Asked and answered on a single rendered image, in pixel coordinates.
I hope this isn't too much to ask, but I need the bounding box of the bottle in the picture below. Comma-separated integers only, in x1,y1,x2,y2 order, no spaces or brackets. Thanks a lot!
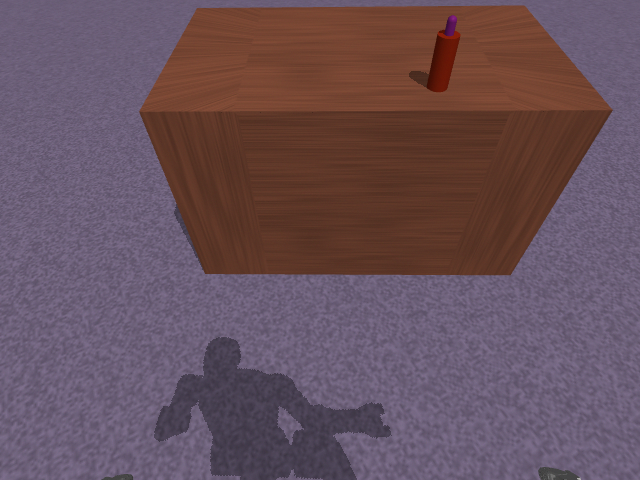
427,15,460,92

